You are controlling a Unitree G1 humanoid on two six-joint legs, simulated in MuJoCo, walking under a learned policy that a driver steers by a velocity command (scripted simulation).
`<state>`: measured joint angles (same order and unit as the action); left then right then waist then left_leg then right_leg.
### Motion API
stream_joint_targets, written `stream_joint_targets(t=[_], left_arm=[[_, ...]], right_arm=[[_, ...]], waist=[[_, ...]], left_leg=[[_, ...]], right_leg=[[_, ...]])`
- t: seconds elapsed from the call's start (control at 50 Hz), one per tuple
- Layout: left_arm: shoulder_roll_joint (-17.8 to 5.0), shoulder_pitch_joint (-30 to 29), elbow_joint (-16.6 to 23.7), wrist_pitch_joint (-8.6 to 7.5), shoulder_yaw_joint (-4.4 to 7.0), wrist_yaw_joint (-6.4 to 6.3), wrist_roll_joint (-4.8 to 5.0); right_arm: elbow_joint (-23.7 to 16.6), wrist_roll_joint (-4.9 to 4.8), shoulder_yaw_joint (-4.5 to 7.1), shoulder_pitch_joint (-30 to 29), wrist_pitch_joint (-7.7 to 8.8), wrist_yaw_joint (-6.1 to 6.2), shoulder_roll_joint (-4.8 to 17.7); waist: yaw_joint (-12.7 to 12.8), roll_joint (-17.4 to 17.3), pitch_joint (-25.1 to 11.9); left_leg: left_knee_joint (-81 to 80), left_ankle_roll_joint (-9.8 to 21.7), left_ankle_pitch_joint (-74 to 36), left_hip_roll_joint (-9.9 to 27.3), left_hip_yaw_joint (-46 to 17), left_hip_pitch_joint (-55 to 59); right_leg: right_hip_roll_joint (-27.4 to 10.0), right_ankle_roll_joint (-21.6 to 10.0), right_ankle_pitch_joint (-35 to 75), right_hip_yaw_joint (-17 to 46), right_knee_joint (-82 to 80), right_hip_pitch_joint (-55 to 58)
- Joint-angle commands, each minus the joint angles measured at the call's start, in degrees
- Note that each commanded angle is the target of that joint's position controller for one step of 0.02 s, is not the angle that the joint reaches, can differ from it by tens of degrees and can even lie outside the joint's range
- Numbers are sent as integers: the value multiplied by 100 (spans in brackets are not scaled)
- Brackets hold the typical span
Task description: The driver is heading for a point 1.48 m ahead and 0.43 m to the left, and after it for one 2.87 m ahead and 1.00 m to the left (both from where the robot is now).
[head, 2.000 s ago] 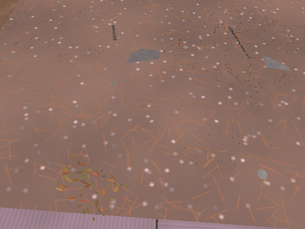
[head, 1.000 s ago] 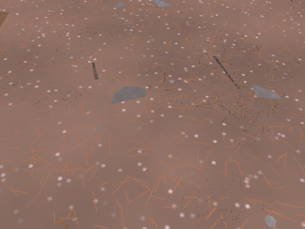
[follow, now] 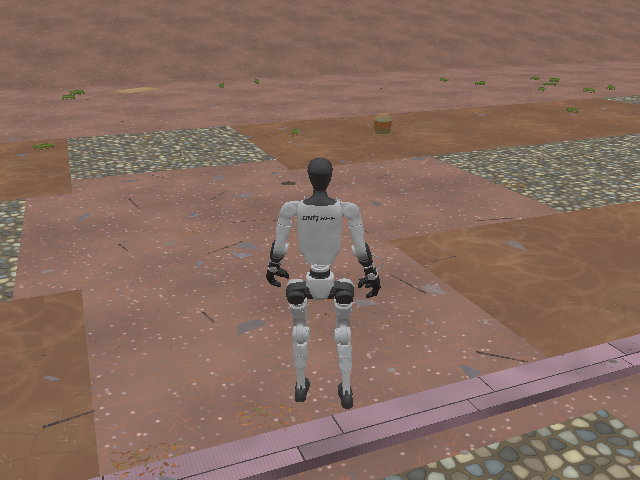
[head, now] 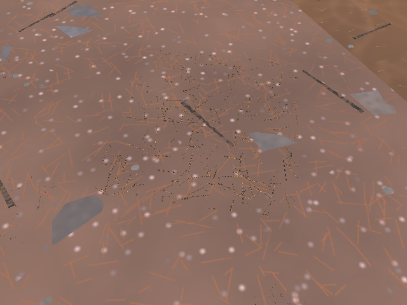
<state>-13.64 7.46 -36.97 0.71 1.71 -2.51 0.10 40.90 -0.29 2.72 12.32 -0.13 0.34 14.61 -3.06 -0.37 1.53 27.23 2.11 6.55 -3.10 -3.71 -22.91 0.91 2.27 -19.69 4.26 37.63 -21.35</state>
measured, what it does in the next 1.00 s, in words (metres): walks ahead, turning left: right foot, then left foot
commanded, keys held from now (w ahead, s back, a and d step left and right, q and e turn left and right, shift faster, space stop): q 0.40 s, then w+q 0.32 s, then w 0.28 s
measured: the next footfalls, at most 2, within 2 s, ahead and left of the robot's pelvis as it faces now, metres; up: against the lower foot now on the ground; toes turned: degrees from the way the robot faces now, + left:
right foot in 0.04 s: +0.06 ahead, -0.13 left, +0.00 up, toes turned +5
left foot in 0.42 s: +0.02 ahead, +0.14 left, +0.00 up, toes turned +16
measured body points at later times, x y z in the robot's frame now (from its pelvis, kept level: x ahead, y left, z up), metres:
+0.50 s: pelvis +0.00 +0.03 -0.01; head +0.02 +0.06 +0.44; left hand +0.05 +0.35 -0.11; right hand +0.24 -0.18 -0.08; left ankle -0.02 +0.12 -0.73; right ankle +0.01 -0.12 -0.68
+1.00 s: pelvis +0.15 +0.06 +0.00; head +0.17 +0.05 +0.45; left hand +0.16 +0.37 -0.08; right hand +0.37 -0.14 -0.11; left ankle +0.01 +0.13 -0.66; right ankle +0.22 -0.02 -0.73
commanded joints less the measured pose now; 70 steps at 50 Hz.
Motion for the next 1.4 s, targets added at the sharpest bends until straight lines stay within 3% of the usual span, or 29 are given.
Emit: stream_joint_targets(t=[0.02,0.04,0.06,0.08,0.1,0.14,0.28,0.36,0.4,0.42,0.44,0.46,0.48,0.5,0.54,0.58,0.68,0.8,0.88,0.9,0.92,0.94,0.98,1.04,1.18,1.3,1.36,1.38,1.4], left_arm=[[-550,603,227,-87,251,16,-17],[-740,788,247,-109,313,8,-81],[-1182,893,228,-84,435,-6,-217],[-1254,865,221,-87,495,28,-307],[-1026,608,364,-162,423,10,-333],[-708,-122,533,-247,341,-12,-135],[-1005,166,350,-96,466,-50,-63],[-1259,235,250,-111,562,5,84],[-1111,330,133,-142,534,21,162],[-874,619,58,-157,487,54,43],[-377,463,420,-182,296,109,-279],[-712,-174,580,-274,386,101,-104],[-955,-449,625,-321,458,122,83],[-1030,-491,580,-355,506,133,98],[-1023,-248,428,-393,546,119,-31],[-885,-79,286,-499,524,174,-61],[-623,-490,233,-653,394,241,-6],[-736,-728,266,-787,360,409,110],[-871,24,119,-878,442,380,53],[-1078,742,38,-892,501,327,-28],[-1698,1309,-131,-855,648,322,-128],[-1520,1707,-267,-831,647,381,-25],[-982,1389,-209,-775,448,359,24],[-750,941,-171,-719,316,340,-52],[-1052,1222,-540,-655,331,269,72],[-1269,1601,-818,-517,366,258,167],[-1329,1508,-839,-426,370,218,148],[-1082,1501,-719,-437,257,212,49],[-328,2214,-554,-530,14,239,21]], right_arm=[[-514,-100,259,-344,-21,102,865],[-535,-97,233,-287,-17,119,738],[-689,-73,185,-347,23,104,480],[-838,-59,217,-540,91,80,562],[-772,-1,357,-436,96,55,869],[-423,-46,443,164,-68,76,914],[-909,-69,175,-559,-220,-107,341],[-1008,-101,271,-386,-236,-233,605],[-855,-73,352,72,-230,-201,675],[-835,-73,466,342,-215,-127,987],[-973,-37,603,539,-179,-29,1687],[-934,101,568,968,-16,-117,1600],[-878,94,490,884,105,-143,1365],[-860,-5,424,621,156,-107,1154],[-964,-53,321,163,151,-21,987],[-992,56,293,103,189,34,924],[-793,-47,361,470,282,73,1054],[-590,-110,362,744,274,-2,1083],[-588,-75,243,671,252,-44,753],[-689,-21,144,526,276,-41,465],[-870,-108,63,793,357,2,209],[-902,-178,156,673,417,47,682],[-823,-154,203,324,447,3,865],[-812,-21,186,78,461,-77,670],[-902,-5,-11,-867,506,-146,231],[-1108,-108,58,-1458,552,-314,445],[-774,-48,292,-170,541,-248,871],[-604,15,403,859,521,-172,1187],[-531,125,509,1283,510,-158,1781]], waist=[[476,-860,-661],[535,-613,-771],[464,582,-712],[557,1734,-584],[489,1368,-565],[110,747,-522],[531,1041,-560],[464,1172,-636],[234,957,-673],[238,151,-882],[339,-1814,-924],[-296,-1512,-1256],[-262,-1036,-811],[-111,-783,-430],[182,-714,-158],[285,-717,-238],[72,-742,-205],[-96,-797,-172],[363,-791,-372],[703,-422,-807],[635,1247,-1139],[834,1558,-902],[704,744,-156],[438,655,58],[689,553,95],[731,575,242],[-45,527,-593],[-490,231,-1384],[-201,-1403,-2300]], left_leg=[[-777,794,720,1078,-1772,196],[-442,541,1107,907,-1640,-312],[491,161,1769,291,-776,-1237],[1809,-117,2545,-205,83,-1660],[3115,-318,2725,39,-141,-1683],[4061,-514,2199,123,-173,-1668],[2461,-708,1512,454,519,-912],[1196,-390,1313,322,825,-138],[-58,-78,325,55,905,878],[-270,184,-690,489,128,1907],[-295,1091,-1726,2135,-2212,2798],[-957,1977,200,2556,-3284,2565],[-1257,1774,1913,2288,-3040,2382],[-1380,1463,2876,2046,-2797,2059],[-1557,1175,2818,1634,-2301,1455],[-1649,1115,2240,1370,-1933,1250],[-1508,1089,1349,1181,-1622,1246],[-1211,1100,1483,1354,-2003,1115],[-445,775,1066,993,-1979,921],[681,527,903,679,-1547,429],[2465,119,1734,-94,-534,-1225],[3702,-43,2660,-50,-527,-2360],[4303,14,1803,384,-514,-2765],[3741,-64,940,789,-185,-2284],[1475,-307,-571,721,313,-1517],[386,-1,-491,526,340,-1029],[23,403,-299,164,661,962],[270,720,-404,933,-107,2772],[-46,1584,466,2560,-2810,4866]], right_leg=[[121,-303,621,-244,-1075,939],[-387,-522,751,75,-1258,1556],[-1356,-1048,931,977,-1503,1863],[-2324,-1731,1730,2049,-2080,1487],[-2488,-1935,2372,2025,-2065,1362],[-1877,-1488,2907,1030,-1781,1297],[-1643,-1423,2835,-130,-1636,1360],[-1919,-1329,2777,-97,-1307,1367],[-1678,-886,2274,-464,-651,943],[-1371,-416,1021,-939,283,85],[-571,154,-2010,-1286,2266,-1844],[-235,107,-1988,-207,3075,-2514],[-393,-42,-1425,-9,3260,-2818],[-508,-175,-833,12,3099,-2927],[-574,-150,-7,8,2639,-2530],[-444,-88,640,-140,2366,-2154],[-181,52,1276,-142,486,-1600],[-96,-33,1187,-156,-611,-639],[-161,-416,1060,-245,-1285,850],[-803,-717,802,420,-1335,1868],[-1819,-1485,-358,2435,-1854,3194],[-2356,-1907,-1536,3858,-2344,3316],[-1960,-1647,-1249,2790,-2362,2709],[-1442,-1467,176,1684,-2696,1793],[-1079,-1347,2054,299,-2843,1405],[-1524,-1202,2419,370,-2553,2056],[-1212,-930,4653,-54,-909,2057],[-964,-735,3616,-160,630,944],[20,-320,-105,-347,2929,-1340]])
Velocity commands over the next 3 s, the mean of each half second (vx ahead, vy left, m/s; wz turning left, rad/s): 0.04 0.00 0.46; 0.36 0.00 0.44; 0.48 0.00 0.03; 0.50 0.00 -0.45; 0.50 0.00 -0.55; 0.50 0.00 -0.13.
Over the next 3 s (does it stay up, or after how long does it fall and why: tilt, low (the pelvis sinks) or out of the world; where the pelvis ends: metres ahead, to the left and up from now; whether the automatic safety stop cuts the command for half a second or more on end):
stays up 1.14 0.33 0.00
